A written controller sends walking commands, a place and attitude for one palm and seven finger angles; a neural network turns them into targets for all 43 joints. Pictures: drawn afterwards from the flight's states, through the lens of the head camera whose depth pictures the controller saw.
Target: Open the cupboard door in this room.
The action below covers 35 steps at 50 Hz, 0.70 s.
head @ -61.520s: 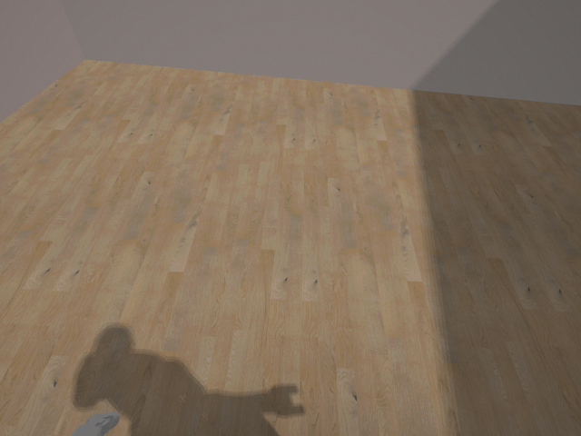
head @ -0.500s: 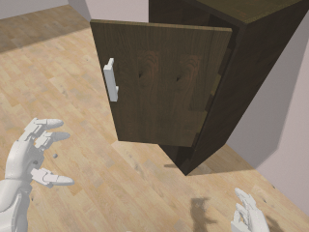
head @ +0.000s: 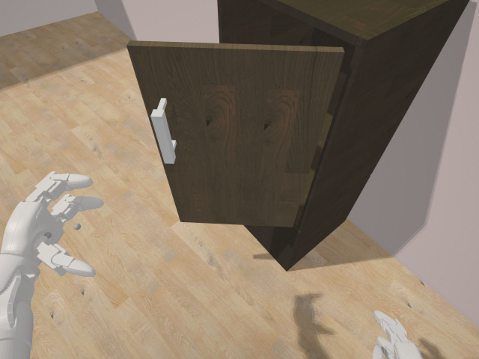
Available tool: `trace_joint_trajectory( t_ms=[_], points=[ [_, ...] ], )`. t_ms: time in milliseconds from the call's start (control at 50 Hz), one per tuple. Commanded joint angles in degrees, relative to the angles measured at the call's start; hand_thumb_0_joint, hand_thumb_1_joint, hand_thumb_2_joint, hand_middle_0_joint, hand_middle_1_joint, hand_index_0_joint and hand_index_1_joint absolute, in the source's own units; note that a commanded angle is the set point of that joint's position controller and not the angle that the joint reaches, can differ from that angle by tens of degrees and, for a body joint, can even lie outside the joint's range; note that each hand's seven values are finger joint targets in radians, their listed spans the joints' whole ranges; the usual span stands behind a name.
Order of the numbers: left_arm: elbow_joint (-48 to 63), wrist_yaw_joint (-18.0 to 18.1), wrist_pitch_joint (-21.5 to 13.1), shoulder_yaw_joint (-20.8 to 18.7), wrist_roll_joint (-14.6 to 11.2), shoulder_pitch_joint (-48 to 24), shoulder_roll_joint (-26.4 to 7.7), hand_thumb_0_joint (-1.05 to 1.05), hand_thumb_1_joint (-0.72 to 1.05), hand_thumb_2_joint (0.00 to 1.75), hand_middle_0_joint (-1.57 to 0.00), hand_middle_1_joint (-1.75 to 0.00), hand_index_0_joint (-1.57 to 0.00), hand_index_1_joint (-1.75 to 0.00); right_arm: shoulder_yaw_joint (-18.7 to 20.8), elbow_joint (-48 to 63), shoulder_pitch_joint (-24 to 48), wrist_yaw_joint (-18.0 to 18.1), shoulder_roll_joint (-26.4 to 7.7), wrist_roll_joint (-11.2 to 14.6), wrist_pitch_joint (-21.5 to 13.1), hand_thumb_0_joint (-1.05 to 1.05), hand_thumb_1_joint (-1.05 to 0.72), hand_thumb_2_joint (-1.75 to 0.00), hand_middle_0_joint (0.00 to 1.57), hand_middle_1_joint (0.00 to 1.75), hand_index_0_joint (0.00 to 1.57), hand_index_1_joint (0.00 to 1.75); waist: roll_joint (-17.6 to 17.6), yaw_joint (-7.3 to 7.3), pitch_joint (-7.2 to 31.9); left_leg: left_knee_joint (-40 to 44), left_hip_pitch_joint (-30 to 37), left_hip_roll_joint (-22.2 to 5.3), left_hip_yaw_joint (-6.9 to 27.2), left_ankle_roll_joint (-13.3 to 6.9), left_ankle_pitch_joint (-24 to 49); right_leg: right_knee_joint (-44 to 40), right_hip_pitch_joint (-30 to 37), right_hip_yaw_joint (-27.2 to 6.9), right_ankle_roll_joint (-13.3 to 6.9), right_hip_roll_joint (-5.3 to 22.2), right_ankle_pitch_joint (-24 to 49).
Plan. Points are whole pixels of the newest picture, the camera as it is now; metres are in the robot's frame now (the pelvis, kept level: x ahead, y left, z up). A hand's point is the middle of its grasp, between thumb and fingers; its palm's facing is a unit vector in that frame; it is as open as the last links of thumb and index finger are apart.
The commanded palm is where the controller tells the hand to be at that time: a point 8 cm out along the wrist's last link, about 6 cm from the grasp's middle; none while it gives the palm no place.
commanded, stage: raise the hand with hooked fingers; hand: left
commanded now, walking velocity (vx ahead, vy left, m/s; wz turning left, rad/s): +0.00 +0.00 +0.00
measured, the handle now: (166, 131) +0.53 +0.18 +0.06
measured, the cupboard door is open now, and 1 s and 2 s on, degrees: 48 48 48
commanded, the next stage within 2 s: move the hooked fingers beside the handle in 0.32 s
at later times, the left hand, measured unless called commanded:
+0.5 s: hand (70, 229) +0.29 +0.27 +0.08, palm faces +0.04 -1.00 -0.04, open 14.0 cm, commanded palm +0.27 +0.32 +0.08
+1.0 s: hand (97, 192) +0.36 +0.26 +0.08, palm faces +0.03 -1.00 -0.04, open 14.0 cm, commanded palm +0.33 +0.31 +0.08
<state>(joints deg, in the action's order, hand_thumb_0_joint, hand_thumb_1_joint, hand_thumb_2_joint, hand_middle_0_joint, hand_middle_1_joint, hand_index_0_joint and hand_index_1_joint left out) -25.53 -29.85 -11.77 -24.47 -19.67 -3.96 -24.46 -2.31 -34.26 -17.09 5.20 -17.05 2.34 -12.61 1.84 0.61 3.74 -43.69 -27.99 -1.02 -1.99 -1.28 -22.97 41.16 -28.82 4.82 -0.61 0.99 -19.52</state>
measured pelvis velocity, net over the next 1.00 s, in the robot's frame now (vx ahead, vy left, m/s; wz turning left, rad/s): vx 0.00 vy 0.00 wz -0.01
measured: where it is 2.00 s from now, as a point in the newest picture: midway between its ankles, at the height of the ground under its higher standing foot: outside the picture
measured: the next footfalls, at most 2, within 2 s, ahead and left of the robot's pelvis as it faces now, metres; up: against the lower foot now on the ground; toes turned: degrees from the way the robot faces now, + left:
none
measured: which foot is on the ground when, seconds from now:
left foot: down 0.00-1.00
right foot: down 0.00-1.00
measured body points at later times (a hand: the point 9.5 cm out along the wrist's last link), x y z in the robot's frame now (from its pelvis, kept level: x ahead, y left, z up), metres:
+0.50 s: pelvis -0.01 +0.00 +0.00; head +0.03 -0.01 +0.45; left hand +0.28 +0.33 +0.09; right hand +0.15 -0.25 -0.08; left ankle -0.01 +0.10 -0.71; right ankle +0.01 -0.11 -0.71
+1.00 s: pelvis +0.00 +0.00 +0.00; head +0.05 +0.00 +0.44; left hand +0.35 +0.32 +0.08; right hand +0.09 -0.27 -0.10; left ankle -0.01 +0.10 -0.71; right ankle +0.01 -0.11 -0.71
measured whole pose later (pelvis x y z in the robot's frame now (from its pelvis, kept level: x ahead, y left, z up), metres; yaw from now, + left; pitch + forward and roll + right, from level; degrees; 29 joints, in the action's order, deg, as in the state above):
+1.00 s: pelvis +0.00 +0.00 +0.00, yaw -1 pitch +10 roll -1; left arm -41.4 -26.6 -16.2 -25.6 -15.3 -19.5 -26.5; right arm -2.1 -35.7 -19.7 4.9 -16.7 1.9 -8.8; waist 1.1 2.7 3.6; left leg -44.4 -31.6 -1.2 -2.4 -1.1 -22.8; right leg 42.3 -32.8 4.3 -0.8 0.8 -19.4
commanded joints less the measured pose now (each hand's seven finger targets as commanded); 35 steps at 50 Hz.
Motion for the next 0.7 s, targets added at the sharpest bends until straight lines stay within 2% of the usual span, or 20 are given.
trace_joint_trajectory(
  t_ms=[0,40,120,220,280,360,400,440,460,480,500,520,560,580,600,620,640,660,680],
  points=[
    [13.04,2.18,-6.38,-8.48,-2.26,-11.58,-16.11,0.00,-0.50,0.30,-0.30,-1.20,-0.30,-1.20,3.24,8.24,2.70,0.31,-7.19,-0.05,-2.90,0.00,-0.90,-0.90,0.20,0.30,0.20,0.30,0.85,-1.48,12.70,6.19,4.46,1.02,2.98,0.30,17.74,-4.00,8.73,-2.42,-0.92,-1.40,14.28],
    [11.83,2.68,-6.51,-7.69,-1.70,-12.07,-15.27,0.00,-0.50,0.30,-0.30,-1.20,-0.30,-1.20,3.10,8.01,2.73,0.36,-7.12,-0.04,-2.87,0.00,-0.90,-0.90,0.20,0.30,0.20,0.30,3.33,-1.35,11.55,6.46,4.19,1.10,2.83,0.41,16.60,-4.06,7.77,-2.53,-1.01,-1.24,13.12],
    [12.77,2.17,-6.17,-5.21,-0.27,-12.78,-14.50,0.00,-0.50,0.30,-0.30,-1.20,-0.30,-1.20,3.20,7.98,2.60,0.63,-7.14,0.18,-2.90,0.00,-0.90,-0.90,0.20,0.30,0.20,0.30,5.45,-0.88,12.23,6.94,5.72,0.91,2.96,0.26,16.17,-4.45,7.51,-2.44,-1.12,-1.21,12.05],
    [12.24,1.29,-6.06,-6.14,-1.44,-12.15,-14.83,0.00,-0.50,0.30,-0.30,-1.20,-0.30,-1.20,3.06,7.85,2.85,1.03,-7.36,0.16,-3.18,0.00,-0.90,-0.90,0.20,0.30,0.20,0.30,1.69,-0.82,12.88,6.98,5.67,0.85,3.43,0.12,15.75,-4.78,8.12,-2.35,-0.91,-1.42,12.24],
    [9.92,1.11,-5.89,-6.30,-1.96,-12.83,-14.53,0.00,-0.50,0.30,-0.30,-1.20,-0.30,-1.20,2.82,7.32,3.11,1.17,-7.42,0.28,-3.18,0.00,-0.90,-0.90,0.20,0.30,0.20,0.30,0.61,-0.61,10.27,7.26,4.35,0.88,3.42,0.23,14.44,-5.08,7.42,-2.30,-0.93,-1.32,11.26],
    [10.39,0.87,-5.78,-5.28,-1.40,-13.87,-14.36,0.00,-0.50,0.30,-0.30,-1.20,-0.30,-1.20,2.91,7.34,2.98,1.17,-7.37,0.17,-3.38,0.00,-0.90,-0.90,0.20,0.30,0.20,0.30,2.68,-0.75,11.34,6.86,5.50,0.90,3.18,0.28,16.14,-4.68,7.52,-2.47,-1.05,-1.10,12.72],
    [10.63,0.62,-5.74,-4.87,-1.17,-13.92,-14.07,0.00,-0.50,0.30,-0.30,-1.20,-0.30,-1.20,2.91,7.53,2.93,1.14,-7.21,0.15,-3.39,0.00,-0.90,-0.90,0.20,0.30,0.20,0.30,2.38,-0.61,12.19,6.82,5.96,0.96,3.19,0.20,16.19,-4.71,7.49,-2.50,-0.89,-1.16,12.98],
    [9.25,0.66,-5.76,-4.55,-0.91,-18.70,-14.59,0.00,-0.50,0.30,-0.30,-1.20,-0.30,-1.20,2.76,6.96,2.95,1.47,-7.49,0.18,-3.22,0.00,-0.90,-0.90,0.20,0.30,0.20,0.30,0.81,0.61,10.56,6.78,4.61,0.92,3.34,0.15,13.32,-5.03,5.91,-2.59,-0.72,-1.18,10.48],
    [7.97,0.77,-5.96,-5.36,-0.95,-19.99,-15.86,0.00,-0.50,0.30,-0.30,-1.20,-0.30,-1.20,2.72,6.41,2.57,1.59,-7.67,0.14,-3.02,0.00,-0.90,-0.90,0.20,0.30,0.20,0.30,0.37,0.67,9.52,6.48,3.76,0.87,3.24,0.13,12.47,-5.30,5.81,-3.04,-0.86,-1.15,9.50],
    [7.01,0.66,-6.12,-4.62,-0.79,-22.21,-15.22,0.00,-0.50,0.30,-0.30,-1.20,-0.30,-1.20,2.54,6.25,2.72,1.69,-7.58,0.20,-2.91,0.00,-0.90,-0.90,0.20,0.30,0.20,0.30,0.94,1.10,9.45,6.71,3.76,0.96,3.40,0.15,11.55,-5.29,5.08,-2.95,-0.82,-1.17,8.62],
    [5.46,0.73,-6.17,-5.34,-0.64,-23.42,-16.17,0.00,-0.50,0.30,-0.30,-1.20,-0.30,-1.20,2.64,6.03,2.42,1.88,-7.71,0.23,-2.79,0.00,-0.90,-0.90,0.20,0.30,0.20,0.30,0.57,1.18,9.45,6.53,3.30,0.99,3.28,0.13,10.67,-5.36,4.74,-3.10,-0.74,-1.09,7.63],
    [4.68,0.58,-6.48,-3.89,-0.34,-26.07,-15.31,0.00,-0.50,0.30,-0.30,-1.20,-0.30,-1.20,2.52,5.67,2.38,2.00,-7.69,0.32,-2.84,0.00,-0.90,-0.90,0.20,0.30,0.20,0.30,1.26,1.69,9.24,6.64,3.49,1.03,3.54,0.21,10.27,-5.31,3.99,-2.97,-0.77,-1.02,7.12],
    [5.04,0.66,-6.97,-2.55,0.39,-29.28,-15.35,0.00,-0.50,0.30,-0.30,-1.20,-0.30,-1.20,2.53,5.44,2.08,2.07,-7.65,0.25,-2.86,0.00,-0.90,-0.90,0.20,0.30,0.20,0.30,4.09,1.62,11.09,6.36,4.74,0.96,3.59,0.25,10.56,-4.90,3.91,-3.15,-1.12,-0.90,7.04],
    [4.10,0.65,-6.92,-1.72,0.72,-30.02,-14.62,0.00,-0.50,0.30,-0.30,-1.20,-0.30,-1.20,2.55,5.43,1.77,2.08,-7.49,0.23,-2.81,0.00,-0.90,-0.90,0.20,0.30,0.20,0.30,4.34,1.71,12.58,6.36,5.57,1.07,3.68,0.22,11.02,-4.77,3.93,-3.12,-1.04,-0.95,7.56],
    [3.54,0.82,-6.98,-2.32,1.16,-30.48,-15.81,0.00,-0.50,0.30,-0.30,-1.20,-0.30,-1.20,2.71,5.23,1.30,2.14,-7.66,0.24,-2.71,0.00,-0.90,-0.90,0.20,0.30,0.20,0.30,4.88,1.57,13.80,6.11,5.82,1.00,3.71,0.26,12.13,-4.51,4.16,-3.10,-1.04,-0.90,8.56],
    [3.11,1.02,-7.07,-2.06,1.50,-31.20,-15.81,0.00,-0.50,0.30,-0.30,-1.20,-0.30,-1.20,2.74,5.11,1.05,2.08,-7.62,0.15,-2.62,0.00,-0.90,-0.90,0.20,0.30,0.20,0.30,4.88,1.55,14.78,6.01,5.99,1.04,3.87,0.36,12.93,-4.18,4.41,-2.95,-1.04,-0.87,9.30],
    [2.57,1.27,-7.07,-2.41,1.52,-30.65,-15.85,0.00,-0.50,0.30,-0.30,-1.20,-0.30,-1.20,2.82,5.24,0.71,1.92,-7.63,0.05,-2.55,0.00,-0.90,-0.90,0.20,0.30,0.20,0.30,3.47,1.28,15.84,5.83,6.01,1.04,3.86,0.30,13.78,-3.98,5.07,-2.91,-0.95,-0.88,10.30],
    [0.96,1.53,-6.95,-3.98,1.48,-29.08,-17.48,0.00,-0.50,0.30,-0.30,-1.20,-0.30,-1.20,2.88,5.14,0.31,1.75,-7.93,-0.07,-2.24,0.00,-0.90,-0.90,0.20,0.30,0.20,0.30,1.93,0.71,16.04,5.57,4.98,0.90,3.80,0.30,14.81,-3.76,6.32,-3.00,-1.06,-0.99,11.34],
    [-0.37,1.68,-6.88,-4.45,1.42,-27.79,-17.21,0.00,-0.50,0.30,-0.30,-1.20,-0.30,-1.20,2.89,5.30,0.21,1.54,-7.82,-0.02,-1.93,0.00,-0.90,-0.90,0.20,0.30,0.20,0.30,1.52,0.39,16.77,5.48,4.61,1.00,3.52,0.25,15.81,-3.50,7.16,-3.12,-0.95,-0.95,12.86]
  ],
)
